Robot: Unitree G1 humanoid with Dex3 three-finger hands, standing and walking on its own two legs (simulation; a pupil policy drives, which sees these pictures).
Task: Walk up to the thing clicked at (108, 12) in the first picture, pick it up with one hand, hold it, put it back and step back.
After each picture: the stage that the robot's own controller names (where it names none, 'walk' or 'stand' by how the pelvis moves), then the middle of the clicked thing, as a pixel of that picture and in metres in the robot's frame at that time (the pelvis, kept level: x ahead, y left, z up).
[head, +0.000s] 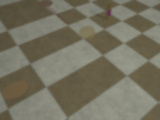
stand; (108, 12) +2.08 -0.39 -0.65
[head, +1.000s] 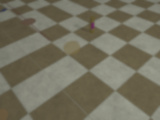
walk; (92, 24) +1.96 +0.00 -0.63
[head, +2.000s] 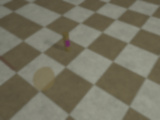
walk; (66, 42) +1.35 +0.24 -0.65
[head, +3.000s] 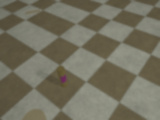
walk; (62, 77) +0.89 +0.26 -0.65
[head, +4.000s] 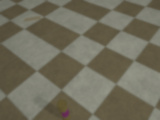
walk; (64, 111) +0.53 +0.21 -0.65
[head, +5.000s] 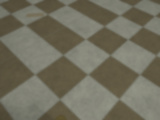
stand; out of the picture +0.39 +0.15 -0.63
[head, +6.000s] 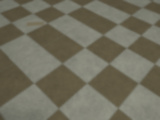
stand; out of the picture +0.37 +0.15 -0.65
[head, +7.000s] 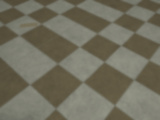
stand; out of the picture +0.37 +0.17 -0.66
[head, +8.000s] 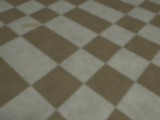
stand; out of the picture +0.36 +0.16 -0.66
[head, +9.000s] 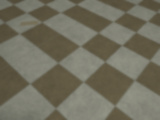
stand; out of the picture +0.36 +0.16 -0.66
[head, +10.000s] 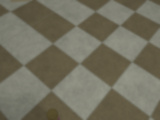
go down; (53, 119) +0.38 +0.16 -0.62
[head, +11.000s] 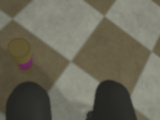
go down; (23, 59) +0.43 +0.21 -0.22
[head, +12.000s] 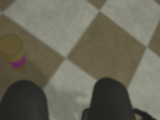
close in; (14, 56) +0.43 +0.22 -0.21
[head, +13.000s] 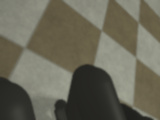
close; out of the picture +0.42 +0.25 -0.15
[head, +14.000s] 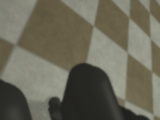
close; out of the picture +0.42 +0.26 -0.16
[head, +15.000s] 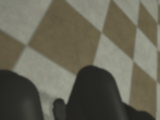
lift; out of the picture +0.36 +0.23 -0.16
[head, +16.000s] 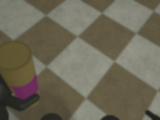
lift; (23, 81) +0.32 +0.18 +0.06
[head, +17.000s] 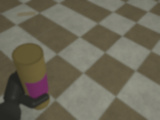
hold; (35, 82) +0.32 +0.16 +0.09
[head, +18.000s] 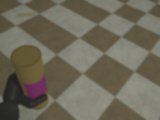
hold; (33, 82) +0.32 +0.16 +0.08
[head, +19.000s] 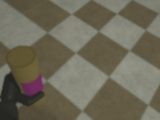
crouch; (30, 81) +0.34 +0.17 +0.02
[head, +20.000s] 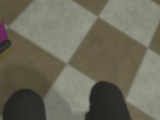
lower; out of the picture +0.48 +0.23 -0.01
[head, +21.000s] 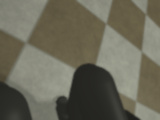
lower; out of the picture +0.44 +0.28 -0.13
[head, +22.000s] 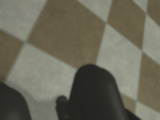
lower; out of the picture +0.43 +0.28 -0.14
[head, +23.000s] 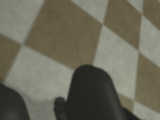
lower; out of the picture +0.44 +0.27 -0.14
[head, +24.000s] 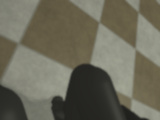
lower; out of the picture +0.43 +0.28 -0.15
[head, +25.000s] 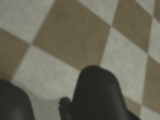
draw back; out of the picture +0.43 +0.25 -0.13
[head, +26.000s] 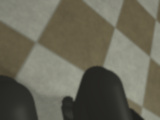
stand; out of the picture +0.43 +0.24 -0.17
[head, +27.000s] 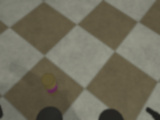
walk; (50, 85) +0.43 +0.17 -0.43
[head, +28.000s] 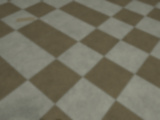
stand; out of the picture +0.39 +0.14 -0.59
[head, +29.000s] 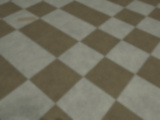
stand; out of the picture +0.39 +0.14 -0.60
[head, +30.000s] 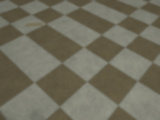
stand; out of the picture +0.40 +0.13 -0.65
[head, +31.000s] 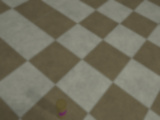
walk; (61, 109) +0.44 +0.09 -0.64
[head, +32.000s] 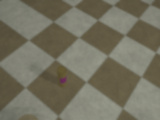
walk; (62, 77) +0.67 +0.15 -0.64
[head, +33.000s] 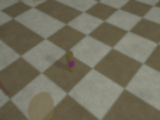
stand; (70, 62) +0.98 +0.21 -0.64
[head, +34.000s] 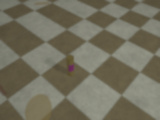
stand; (70, 66) +1.01 +0.14 -0.65
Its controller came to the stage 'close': yes
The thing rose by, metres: 0.71
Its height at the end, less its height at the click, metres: +0.00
